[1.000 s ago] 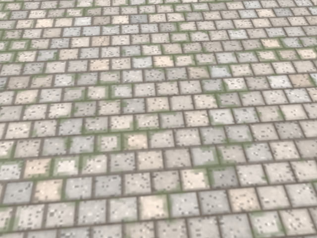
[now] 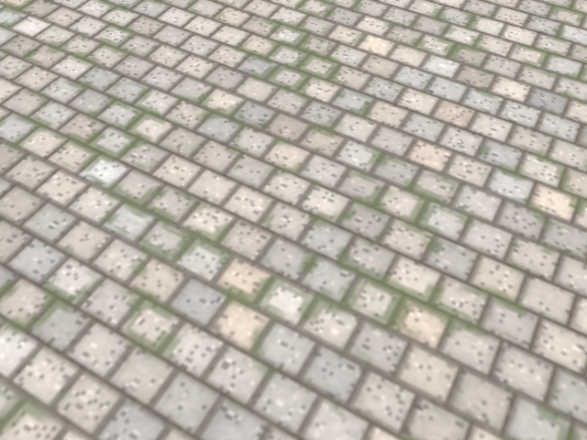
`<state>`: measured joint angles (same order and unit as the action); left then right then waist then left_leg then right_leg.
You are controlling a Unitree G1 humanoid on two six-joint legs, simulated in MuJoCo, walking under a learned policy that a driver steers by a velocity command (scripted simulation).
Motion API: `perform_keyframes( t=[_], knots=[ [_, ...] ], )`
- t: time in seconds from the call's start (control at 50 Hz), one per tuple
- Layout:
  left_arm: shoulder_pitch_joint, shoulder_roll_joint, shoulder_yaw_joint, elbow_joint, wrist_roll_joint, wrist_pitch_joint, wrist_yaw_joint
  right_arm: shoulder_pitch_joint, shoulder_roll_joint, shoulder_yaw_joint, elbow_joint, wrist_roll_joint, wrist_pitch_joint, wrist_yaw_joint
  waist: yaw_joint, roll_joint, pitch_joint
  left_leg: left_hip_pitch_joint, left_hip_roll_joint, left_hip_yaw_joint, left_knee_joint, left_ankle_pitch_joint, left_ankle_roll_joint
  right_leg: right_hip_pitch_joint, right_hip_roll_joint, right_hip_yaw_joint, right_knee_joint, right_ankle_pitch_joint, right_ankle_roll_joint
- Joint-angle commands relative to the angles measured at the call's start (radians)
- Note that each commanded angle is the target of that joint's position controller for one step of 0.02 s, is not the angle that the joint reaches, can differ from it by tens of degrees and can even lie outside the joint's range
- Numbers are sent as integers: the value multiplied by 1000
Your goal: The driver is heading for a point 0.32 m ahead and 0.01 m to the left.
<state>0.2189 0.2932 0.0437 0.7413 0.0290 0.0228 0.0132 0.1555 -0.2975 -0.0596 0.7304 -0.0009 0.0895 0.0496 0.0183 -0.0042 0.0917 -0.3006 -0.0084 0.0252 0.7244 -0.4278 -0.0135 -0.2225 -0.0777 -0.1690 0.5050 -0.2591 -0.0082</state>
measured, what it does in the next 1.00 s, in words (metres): walks ahead, turning left: left foot, then right foot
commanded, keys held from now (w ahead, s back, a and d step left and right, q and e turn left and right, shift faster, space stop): q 0.12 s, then w+q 0.22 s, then w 0.18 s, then no key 0.48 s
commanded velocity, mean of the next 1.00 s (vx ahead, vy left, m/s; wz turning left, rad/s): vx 0.19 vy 0.00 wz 0.34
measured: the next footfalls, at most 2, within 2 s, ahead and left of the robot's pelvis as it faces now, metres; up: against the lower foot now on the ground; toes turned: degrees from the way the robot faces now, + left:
left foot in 0.04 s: +0.03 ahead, +0.10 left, +0.00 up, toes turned +3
right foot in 0.60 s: +0.23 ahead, -0.05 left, +0.00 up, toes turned +17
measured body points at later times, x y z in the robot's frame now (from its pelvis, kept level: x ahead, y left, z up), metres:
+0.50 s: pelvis +0.06 +0.03 +0.01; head +0.07 +0.04 +0.46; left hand +0.14 +0.33 -0.09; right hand +0.15 -0.24 -0.11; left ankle -0.01 +0.10 -0.74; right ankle +0.16 -0.08 -0.71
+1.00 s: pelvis +0.20 +0.03 +0.00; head +0.23 +0.03 +0.45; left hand +0.16 +0.28 -0.14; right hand +0.37 -0.17 -0.14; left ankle +0.21 +0.14 -0.73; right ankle +0.19 -0.06 -0.74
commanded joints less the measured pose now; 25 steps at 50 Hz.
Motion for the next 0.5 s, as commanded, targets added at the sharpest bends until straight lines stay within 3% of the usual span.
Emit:
perform_keyframes(
  t=[0.02,0.04,0.06,0.08,0.1,0.12,0.14,0.16,0.18,0.24,0.38,0.5],
  knots=[
    [-14,185,54,-47,-15,0,-3,61,-81,-19,-54,-9,-29,-10,-42,-133,-134,151,-31,44,-264,150,42,20,-211,117,1,309,-100],
    [31,160,50,-36,-13,5,-8,85,-126,-29,-47,-25,-43,-23,-50,17,-131,237,36,-108,-410,214,63,-84,-159,53,158,144,-32],
    [54,57,23,-90,1,15,-14,72,-269,-54,-83,-21,-56,-33,-8,317,-120,312,356,-552,-461,481,162,-358,3,-19,416,-372,57],
    [-54,105,28,-116,0,36,10,167,-303,-76,-62,-13,-57,-30,-106,220,-123,198,396,-556,-425,658,293,-353,56,147,538,-401,52],
    [-59,113,32,-109,-14,45,13,142,-245,-60,-47,-12,-56,-33,-65,160,-80,182,334,-466,-415,635,297,-363,35,187,589,-328,46],
    [-43,117,34,-91,-24,40,11,70,-192,-45,-54,-6,-53,-38,-31,137,-39,146,260,-386,-428,556,260,-356,24,202,574,-231,39],
    [-26,134,41,-77,-11,30,4,28,-166,-38,-62,-7,-49,-43,-13,141,-61,167,190,-356,-456,359,224,-347,18,203,542,-161,36],
    [-7,148,46,-64,8,25,-7,33,-148,-32,-63,-4,-50,-48,-20,170,-80,188,158,-357,-479,244,224,-347,25,190,553,-118,39],
    [-7,149,48,-58,14,23,-16,55,-139,-28,-58,-4,-53,-45,-27,161,-98,210,147,-375,-505,119,226,-356,29,193,555,-90,40],
    [-55,127,45,-64,12,18,-33,119,-154,-34,-34,-7,-70,-36,-45,122,-64,249,153,-448,-562,-60,239,-418,37,197,481,-48,50],
    [-124,99,36,-64,9,-19,-35,219,-163,-37,11,-17,-105,-40,-79,118,-44,260,157,-500,-560,-28,271,-424,49,201,276,-7,59],
    [-188,86,21,-88,-1,-48,-40,267,-162,-32,48,-23,-131,-42,-100,107,-23,188,168,-513,-528,21,270,-297,60,181,125,-8,19]
  ],
)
